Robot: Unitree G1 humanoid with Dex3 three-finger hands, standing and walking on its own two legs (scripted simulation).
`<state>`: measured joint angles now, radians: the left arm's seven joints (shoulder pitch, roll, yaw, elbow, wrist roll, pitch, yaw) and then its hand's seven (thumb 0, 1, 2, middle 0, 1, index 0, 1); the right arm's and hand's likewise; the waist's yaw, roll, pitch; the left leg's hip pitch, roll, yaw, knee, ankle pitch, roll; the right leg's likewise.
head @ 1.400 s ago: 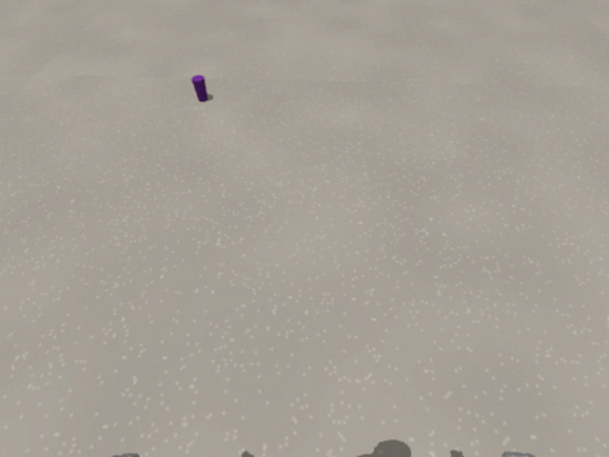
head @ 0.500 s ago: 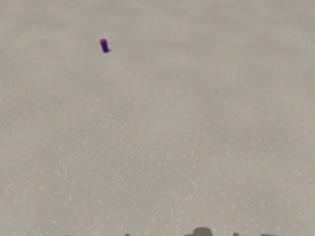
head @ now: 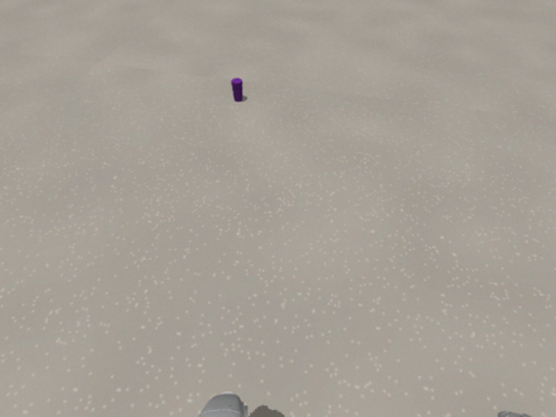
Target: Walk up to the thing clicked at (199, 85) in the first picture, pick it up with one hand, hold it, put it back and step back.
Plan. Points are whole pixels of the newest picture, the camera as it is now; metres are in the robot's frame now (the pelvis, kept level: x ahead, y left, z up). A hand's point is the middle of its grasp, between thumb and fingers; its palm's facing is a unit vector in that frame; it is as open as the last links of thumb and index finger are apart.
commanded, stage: walk up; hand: left
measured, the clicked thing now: (237, 90) +2.10 +0.36 -0.71
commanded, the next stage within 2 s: none
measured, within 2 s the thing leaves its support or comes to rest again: neither
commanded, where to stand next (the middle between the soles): +1.76 +0.15 m, yaw +7 degrees
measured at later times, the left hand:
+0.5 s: hand (119, 275) +0.38 +0.36 -0.14, palm faces -0.02 -0.95 -0.32, open 7.4 cm
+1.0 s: hand (141, 205) +0.59 +0.38 -0.16, palm faces +0.15 -0.92 -0.35, open 7.4 cm
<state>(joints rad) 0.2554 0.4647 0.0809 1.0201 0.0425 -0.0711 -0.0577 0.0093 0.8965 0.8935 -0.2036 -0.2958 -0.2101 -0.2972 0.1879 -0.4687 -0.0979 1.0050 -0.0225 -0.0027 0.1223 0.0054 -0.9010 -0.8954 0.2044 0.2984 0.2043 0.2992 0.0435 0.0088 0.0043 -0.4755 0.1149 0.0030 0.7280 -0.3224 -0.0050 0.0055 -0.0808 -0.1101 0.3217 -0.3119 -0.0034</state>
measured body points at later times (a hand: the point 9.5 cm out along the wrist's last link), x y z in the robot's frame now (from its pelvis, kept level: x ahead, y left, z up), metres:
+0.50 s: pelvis +0.27 +0.09 -0.01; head +0.28 +0.10 +0.44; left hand +0.38 +0.41 -0.12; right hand +0.26 -0.23 -0.12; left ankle +0.13 +0.17 -0.74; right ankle +0.46 -0.06 -0.70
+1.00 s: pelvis +0.61 +0.10 -0.01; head +0.62 +0.12 +0.44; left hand +0.58 +0.43 -0.13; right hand +0.80 -0.20 -0.09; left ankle +0.75 +0.25 -0.72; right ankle +0.51 -0.03 -0.74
